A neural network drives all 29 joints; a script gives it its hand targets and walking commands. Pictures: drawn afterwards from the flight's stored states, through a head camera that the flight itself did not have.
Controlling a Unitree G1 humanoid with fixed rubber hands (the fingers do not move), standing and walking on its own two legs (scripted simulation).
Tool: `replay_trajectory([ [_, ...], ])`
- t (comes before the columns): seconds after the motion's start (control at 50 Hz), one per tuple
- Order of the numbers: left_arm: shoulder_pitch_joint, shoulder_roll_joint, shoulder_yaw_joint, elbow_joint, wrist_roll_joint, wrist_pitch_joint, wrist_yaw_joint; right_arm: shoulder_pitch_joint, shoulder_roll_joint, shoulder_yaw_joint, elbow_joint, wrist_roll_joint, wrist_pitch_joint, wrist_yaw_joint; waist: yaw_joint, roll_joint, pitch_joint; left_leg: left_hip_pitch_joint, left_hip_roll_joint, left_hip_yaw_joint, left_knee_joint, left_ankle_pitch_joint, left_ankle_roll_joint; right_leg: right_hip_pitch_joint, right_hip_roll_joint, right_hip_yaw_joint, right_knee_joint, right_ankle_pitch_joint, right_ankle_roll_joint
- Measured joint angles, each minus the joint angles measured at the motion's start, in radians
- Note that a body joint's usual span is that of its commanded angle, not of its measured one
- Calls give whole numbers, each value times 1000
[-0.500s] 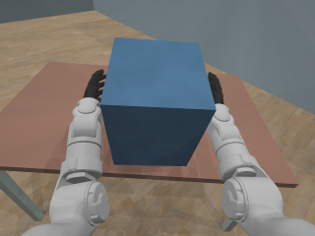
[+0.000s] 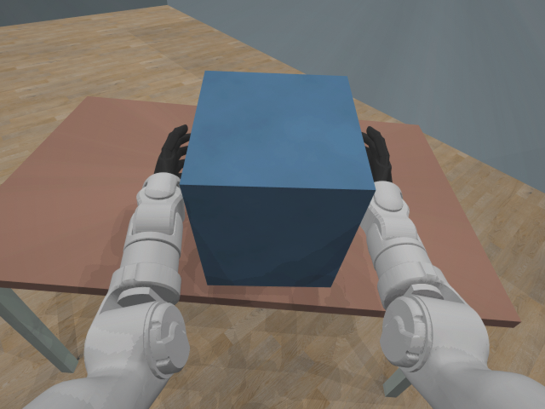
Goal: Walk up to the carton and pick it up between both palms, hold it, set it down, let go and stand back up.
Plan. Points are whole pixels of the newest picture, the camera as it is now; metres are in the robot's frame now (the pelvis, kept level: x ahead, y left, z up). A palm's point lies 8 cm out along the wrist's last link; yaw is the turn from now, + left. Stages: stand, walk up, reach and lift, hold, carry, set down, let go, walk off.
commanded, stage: set down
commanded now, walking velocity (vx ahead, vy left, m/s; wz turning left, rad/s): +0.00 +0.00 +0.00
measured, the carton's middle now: (272, 187) +0.43 +0.01 +0.11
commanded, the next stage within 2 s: none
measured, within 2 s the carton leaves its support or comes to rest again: neither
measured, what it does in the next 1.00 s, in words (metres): stands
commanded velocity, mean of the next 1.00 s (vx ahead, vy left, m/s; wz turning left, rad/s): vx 0.00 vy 0.00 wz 0.00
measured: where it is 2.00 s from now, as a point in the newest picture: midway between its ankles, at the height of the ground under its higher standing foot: outside the picture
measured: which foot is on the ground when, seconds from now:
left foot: down 0.00-1.00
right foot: down 0.00-1.00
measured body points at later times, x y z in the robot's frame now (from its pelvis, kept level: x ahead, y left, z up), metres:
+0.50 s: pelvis +0.01 +0.00 +0.00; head +0.01 +0.02 +0.45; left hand +0.44 +0.17 +0.12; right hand +0.44 -0.15 +0.14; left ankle +0.01 +0.14 -0.75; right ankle -0.03 -0.12 -0.75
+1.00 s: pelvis +0.01 +0.00 +0.00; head +0.04 +0.01 +0.45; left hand +0.44 +0.16 +0.09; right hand +0.45 -0.15 +0.11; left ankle +0.01 +0.14 -0.75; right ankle -0.03 -0.12 -0.75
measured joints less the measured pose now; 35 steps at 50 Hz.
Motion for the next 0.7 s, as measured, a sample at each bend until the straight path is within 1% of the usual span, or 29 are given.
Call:
replay_trajectory([
  [0.14, 7, -14, 5, 20, -15, -44, 18, 11, 1, -36, -1, -33, -31, 22, 21, 10, -23, -43, 3, 13, 0, 2, -1, -49, 2, 12, 3, 4, 0],
  [0.24, 2, -14, 7, 39, -14, -59, 25, 3, 2, -62, 8, -59, -36, 32, 30, 14, -28, -57, 6, 12, 1, -1, -2, -62, 5, 11, 1, 3, -2],
  [0.42, 4, -10, 17, 68, -16, -91, 26, -5, 11, -93, 11, -97, -43, 39, 29, 13, -39, -85, 8, 4, 9, -9, -5, -84, 7, 3, 4, -4, -3],
  [0.58, 4, -10, 25, 89, -13, -116, 28, -6, 18, -124, 18, -123, -57, 48, 24, 12, -52, -112, 6, 9, 17, -15, -4, -113, 5, 6, 12, -9, -1],
  [0.7, -4, -16, 34, 102, -10, -124, 31, -4, 20, -151, 14, -145, -63, 59, 27, 14, -57, -131, 8, 15, 22, -18, -3, -134, 6, 11, 15, -8, 0],
])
